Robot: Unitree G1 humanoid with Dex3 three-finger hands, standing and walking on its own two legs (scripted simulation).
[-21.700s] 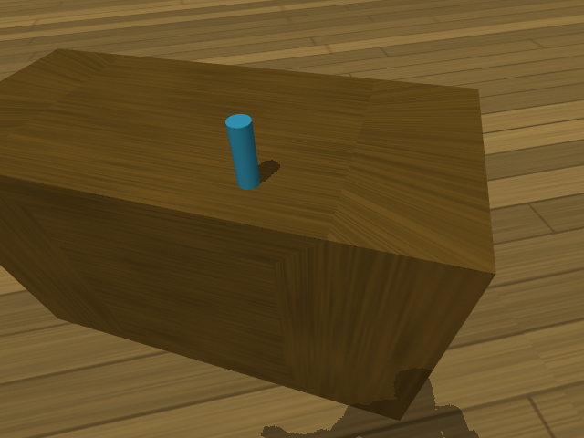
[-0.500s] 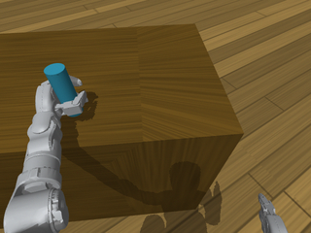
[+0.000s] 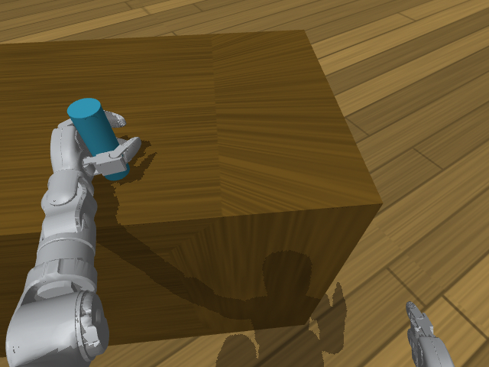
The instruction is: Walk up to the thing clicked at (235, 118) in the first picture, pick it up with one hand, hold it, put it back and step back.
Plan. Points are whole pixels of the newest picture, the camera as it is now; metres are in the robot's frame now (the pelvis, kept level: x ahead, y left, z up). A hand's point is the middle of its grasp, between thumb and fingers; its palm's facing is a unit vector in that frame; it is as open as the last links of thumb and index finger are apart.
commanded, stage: open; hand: left
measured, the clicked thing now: (102, 143) +0.47 +0.23 +0.13
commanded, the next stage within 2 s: withdraw in 0.24 s
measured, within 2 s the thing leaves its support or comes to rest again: neither
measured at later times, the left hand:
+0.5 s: hand (103, 139) +0.47 +0.22 +0.14, palm faces +0.20 -0.98 +0.01, open 14.2 cm
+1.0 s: hand out of the picture +0.44 +0.35 +0.24, palm faces +0.40 -0.88 -0.24, open 17.3 cm
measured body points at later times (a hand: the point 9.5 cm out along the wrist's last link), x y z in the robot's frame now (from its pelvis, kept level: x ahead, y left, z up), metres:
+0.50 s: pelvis +0.00 +0.00 +0.00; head +0.06 +0.01 +0.45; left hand +0.45 +0.27 +0.14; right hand +0.15 -0.27 -0.04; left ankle +0.00 +0.13 -0.70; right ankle +0.01 -0.15 -0.70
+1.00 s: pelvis +0.00 +0.00 +0.02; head +0.04 -0.01 +0.46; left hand +0.41 +0.39 +0.25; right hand +0.14 -0.25 -0.06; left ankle +0.00 +0.13 -0.70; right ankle +0.01 -0.15 -0.70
